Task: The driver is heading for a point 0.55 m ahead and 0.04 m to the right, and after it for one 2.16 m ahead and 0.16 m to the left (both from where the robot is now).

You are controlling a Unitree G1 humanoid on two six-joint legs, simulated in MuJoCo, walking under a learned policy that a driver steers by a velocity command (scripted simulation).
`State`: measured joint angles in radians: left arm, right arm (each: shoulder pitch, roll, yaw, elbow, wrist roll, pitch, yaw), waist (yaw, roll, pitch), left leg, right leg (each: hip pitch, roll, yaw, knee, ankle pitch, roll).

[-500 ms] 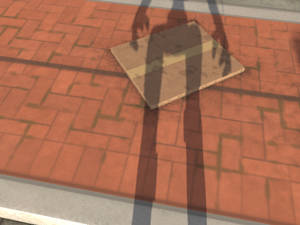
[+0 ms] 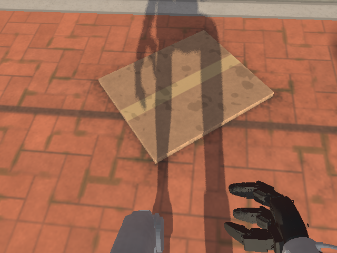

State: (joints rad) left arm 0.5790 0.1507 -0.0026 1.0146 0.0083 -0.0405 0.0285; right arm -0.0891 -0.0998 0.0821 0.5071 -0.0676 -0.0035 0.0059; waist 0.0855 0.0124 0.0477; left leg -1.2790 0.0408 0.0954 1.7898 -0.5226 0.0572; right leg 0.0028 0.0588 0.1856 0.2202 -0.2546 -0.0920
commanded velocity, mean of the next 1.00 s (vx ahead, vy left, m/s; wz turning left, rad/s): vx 0.36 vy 0.00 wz -0.24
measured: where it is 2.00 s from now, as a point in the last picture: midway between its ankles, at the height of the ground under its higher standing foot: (207, 119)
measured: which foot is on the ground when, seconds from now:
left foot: up 0.00-0.06, down 0.08-0.64, up 0.66-1.00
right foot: down 0.00-0.10, up 0.12-0.60, down 0.62-1.00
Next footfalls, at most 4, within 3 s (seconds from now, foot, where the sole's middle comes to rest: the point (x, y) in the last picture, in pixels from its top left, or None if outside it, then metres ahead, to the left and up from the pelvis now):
0.08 left None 0.25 0.11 -0.61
0.62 right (248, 217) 0.50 -0.17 -0.61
1.12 left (186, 180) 0.63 0.05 -0.61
1.52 right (244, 123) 0.88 -0.17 -0.60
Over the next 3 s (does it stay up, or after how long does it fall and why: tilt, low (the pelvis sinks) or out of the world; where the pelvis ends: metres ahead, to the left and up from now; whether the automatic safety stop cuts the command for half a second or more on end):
stays up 1.47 0.19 0.15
